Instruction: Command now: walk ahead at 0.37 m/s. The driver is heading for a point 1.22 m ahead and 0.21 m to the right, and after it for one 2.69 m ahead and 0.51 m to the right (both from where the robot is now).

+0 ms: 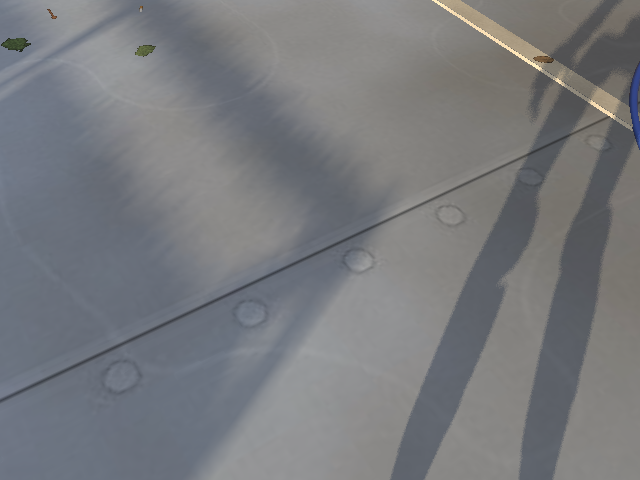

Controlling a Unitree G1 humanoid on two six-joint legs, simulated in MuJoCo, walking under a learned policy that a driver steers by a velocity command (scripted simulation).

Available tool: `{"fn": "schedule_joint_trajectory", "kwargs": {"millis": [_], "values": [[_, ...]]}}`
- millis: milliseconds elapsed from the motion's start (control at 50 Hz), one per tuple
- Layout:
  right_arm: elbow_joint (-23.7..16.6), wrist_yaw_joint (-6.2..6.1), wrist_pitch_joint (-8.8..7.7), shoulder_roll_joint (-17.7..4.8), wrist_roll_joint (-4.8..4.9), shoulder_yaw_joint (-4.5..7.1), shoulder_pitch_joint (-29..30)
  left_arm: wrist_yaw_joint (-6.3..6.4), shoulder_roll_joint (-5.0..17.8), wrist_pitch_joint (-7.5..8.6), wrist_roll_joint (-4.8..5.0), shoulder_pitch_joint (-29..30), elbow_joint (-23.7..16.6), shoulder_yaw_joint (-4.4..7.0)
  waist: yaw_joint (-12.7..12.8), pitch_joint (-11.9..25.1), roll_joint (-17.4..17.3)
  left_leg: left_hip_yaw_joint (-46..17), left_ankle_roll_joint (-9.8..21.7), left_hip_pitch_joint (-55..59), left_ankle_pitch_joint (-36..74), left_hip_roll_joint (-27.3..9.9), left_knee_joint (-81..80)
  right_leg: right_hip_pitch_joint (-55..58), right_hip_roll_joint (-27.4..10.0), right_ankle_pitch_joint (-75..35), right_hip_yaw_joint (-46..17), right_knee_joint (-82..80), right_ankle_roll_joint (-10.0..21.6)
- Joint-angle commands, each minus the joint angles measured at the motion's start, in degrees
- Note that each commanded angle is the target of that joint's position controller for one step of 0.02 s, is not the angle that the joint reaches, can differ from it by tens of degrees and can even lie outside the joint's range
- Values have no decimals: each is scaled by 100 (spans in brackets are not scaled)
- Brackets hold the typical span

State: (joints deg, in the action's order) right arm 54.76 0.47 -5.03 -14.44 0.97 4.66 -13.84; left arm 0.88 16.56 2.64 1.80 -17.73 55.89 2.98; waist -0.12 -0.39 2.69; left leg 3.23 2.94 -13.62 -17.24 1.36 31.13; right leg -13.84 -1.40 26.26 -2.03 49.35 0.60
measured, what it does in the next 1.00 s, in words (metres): walks ahead: right foot, then left foot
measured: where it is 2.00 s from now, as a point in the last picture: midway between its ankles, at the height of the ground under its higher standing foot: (313, 471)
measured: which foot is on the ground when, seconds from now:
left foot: down 0.00-0.40, up 0.42-0.68, down 0.70-1.00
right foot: up 0.00-0.36, down 0.38-1.00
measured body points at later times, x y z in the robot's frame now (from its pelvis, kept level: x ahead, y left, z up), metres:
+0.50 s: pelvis +0.21 -0.03 -0.01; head +0.24 -0.04 +0.44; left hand +0.38 +0.22 -0.12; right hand +0.22 -0.30 -0.15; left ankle +0.08 +0.10 -0.65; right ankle +0.32 -0.12 -0.73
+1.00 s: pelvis +0.30 -0.01 +0.01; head +0.31 -0.01 +0.46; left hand +0.37 +0.25 -0.14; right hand +0.35 -0.26 -0.14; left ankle +0.28 +0.11 -0.73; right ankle +0.32 -0.12 -0.73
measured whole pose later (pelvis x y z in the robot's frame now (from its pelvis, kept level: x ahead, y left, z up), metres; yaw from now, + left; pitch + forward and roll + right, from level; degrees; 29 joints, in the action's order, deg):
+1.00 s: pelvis +0.30 -0.01 +0.01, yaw +0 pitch +0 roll +0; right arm 61.0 -2.2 -1.4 -11.9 -0.2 1.7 -12.0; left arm 1.0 13.4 0.6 -0.2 -9.5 58.7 1.4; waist 0.1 -1.5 0.3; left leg 0.0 -0.6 -11.6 -16.1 -1.1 28.1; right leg -14.5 0.7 12.0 2.2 26.9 1.4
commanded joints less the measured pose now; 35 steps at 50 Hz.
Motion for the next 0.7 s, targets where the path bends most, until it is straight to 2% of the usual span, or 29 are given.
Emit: {"fn": "schedule_joint_trajectory", "kwargs": {"millis": [20,40,60,80,120,160,200,220,260,300,320,340,360,380,400,420,440,460,480,500,520,560,600,640,680,700], "values": [[-24,26,-149,-625,-60,49,-749,-71,495,341,143,793,-719,81,-339,-203,-887,-3143,1144,2261,-572,-1955,-2024,-3363,-277,-301,-328,1940,307],[-59,47,-152,-601,-56,10,-575,-89,509,369,80,869,-713,107,-268,-375,-689,-2711,1007,2094,-142,-1830,-2126,-3429,-437,-755,-263,1712,346],[-59,51,-138,-462,-77,-56,-519,-115,533,359,10,933,-708,144,-208,-385,-659,-2244,846,1920,477,-1643,-2192,-3227,-573,-1111,-216,1447,339],[-26,45,-102,-411,-91,-89,-590,-160,456,333,-20,900,-694,141,-172,-336,-754,-1891,775,1816,993,-1489,-2230,-3033,-599,-1334,-115,1255,284],[59,-8,-59,-510,-78,-94,-798,-211,288,264,-71,1016,-730,110,-178,-335,-706,-1454,812,1711,1838,-1378,-2297,-3003,-578,-1622,91,879,98],[90,-78,-27,-661,-93,-88,-851,-206,163,225,-91,1472,-922,57,-237,-478,-582,-1170,836,1472,2121,-1311,-2419,-3001,-523,-1971,203,129,-64],[88,-144,17,-723,-130,-107,-761,-212,31,236,-103,1905,-1082,-12,-281,-626,-634,-706,699,965,2945,-1069,-2396,-2426,-302,-2502,424,-886,-124],[133,-168,34,-746,-138,-113,-857,-224,-7,245,-108,2084,-1134,-36,-337,-620,-691,-537,642,796,3286,-983,-2349,-2065,-157,-2771,562,-1259,-131],[275,-186,62,-775,-107,-112,-1102,-258,26,242,-91,2255,-1207,-39,-371,-528,-773,-462,597,813,3592,-1048,-2207,-1591,4,-3139,581,-1619,-70],[324,-199,91,-773,-62,-103,-985,-286,179,234,-81,2158,-1222,2,-180,-409,-886,-470,486,1105,3888,-1185,-1919,-1346,33,-3203,373,-1883,119],[308,-208,108,-803,-65,-87,-854,-291,336,242,-107,1921,-1157,58,-6,-236,-923,-513,411,1305,4197,-1245,-1654,-1111,91,-3102,308,-1939,228],[276,-217,137,-852,-70,-62,-699,-285,494,253,-145,1506,-1018,128,226,37,-967,-535,328,1474,4666,-1251,-1230,-696,195,-2985,312,-1941,335],[244,-220,181,-831,-65,-62,-556,-271,636,267,-183,842,-777,216,572,393,-871,-451,195,1519,4931,-1070,-469,21,305,-3210,389,-2167,462],[228,-203,195,-751,-118,-90,-726,-228,869,268,-247,361,-635,282,714,814,-517,-318,-33,1035,4193,-759,545,1067,-85,-4742,122,-2167,622],[253,-162,169,-265,-257,-239,-1447,-193,1171,229,-411,-60,-570,290,421,1701,641,-206,-329,-600,1035,-134,2537,3040,-1463,-6850,-1355,-1626,1409],[498,-103,145,29,-113,-330,-2020,-226,776,172,-348,-98,-505,150,257,2695,1259,-846,-513,-1068,-2256,374,3957,3488,-2297,-6949,-2868,-2186,2236],[506,-75,162,-500,12,-186,-1746,-266,619,129,-189,353,-592,111,254,2208,595,-1190,-504,-1163,-2135,69,4363,2516,-2033,-5335,-2564,-2583,2056],[325,-111,207,-590,91,-149,-1086,-240,473,103,-142,978,-708,70,174,1234,285,-869,-498,-1548,-1842,-161,4348,1625,-1761,-4186,-1960,-2869,1760],[256,-185,288,-531,43,-139,-734,-229,286,106,-184,1353,-735,-12,48,682,-85,-741,-516,-1494,-1483,-380,3986,693,-1506,-3569,-1516,-3180,1534],[236,-266,389,-501,-35,-106,-669,-214,185,120,-245,1593,-741,-50,-108,461,-55,-775,-516,-1111,-1196,-573,3498,-39,-1304,-3117,-1179,-3378,1353],[245,-307,466,-391,-74,-120,-756,-216,229,103,-316,1702,-699,-39,-238,351,133,-713,-521,-680,-1025,-602,3037,-570,-1125,-2766,-942,-3535,1248],[254,-372,524,-211,-119,-159,-807,-184,255,96,-394,1703,-624,-35,-319,399,355,-560,-534,-230,-967,-549,2098,-917,-943,-2739,-645,-3615,1269],[223,-387,550,-223,-145,-182,-644,-119,348,74,-360,1588,-567,-12,-246,612,385,-526,-509,43,-548,-547,1319,-829,-966,-2132,-664,-3665,1300],[253,-346,590,-298,-153,-160,-567,-59,436,0,-263,1619,-539,-3,-300,634,324,-415,-448,502,348,-468,651,-1024,-928,-812,-683,-3771,1158],[279,-304,613,-320,-251,-147,-469,-32,304,-59,-198,1575,-466,-57,-353,366,232,-333,-322,884,667,-392,104,-1393,-730,419,-621,-3796,802],[221,-306,610,-362,-298,-155,-364,-39,185,-70,-210,1398,-368,-104,-331,125,94,-525,-217,855,687,-548,-329,-1473,-597,800,-580,-3747,542]]}}
Velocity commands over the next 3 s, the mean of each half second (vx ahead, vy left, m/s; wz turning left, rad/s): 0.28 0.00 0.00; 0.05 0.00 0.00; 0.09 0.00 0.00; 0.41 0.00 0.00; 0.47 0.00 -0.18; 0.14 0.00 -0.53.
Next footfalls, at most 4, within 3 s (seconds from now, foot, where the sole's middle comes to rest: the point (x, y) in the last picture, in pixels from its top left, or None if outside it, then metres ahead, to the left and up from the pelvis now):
0.38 right None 0.36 -0.12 -0.77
0.70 left None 0.32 0.11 -0.77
2.02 right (360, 373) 0.77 -0.10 -0.77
2.54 left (271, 270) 1.07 0.12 -0.77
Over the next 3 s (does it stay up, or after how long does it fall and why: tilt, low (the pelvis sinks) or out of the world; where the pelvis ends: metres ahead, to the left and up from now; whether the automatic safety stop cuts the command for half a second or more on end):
stays up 0.95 0.00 0.00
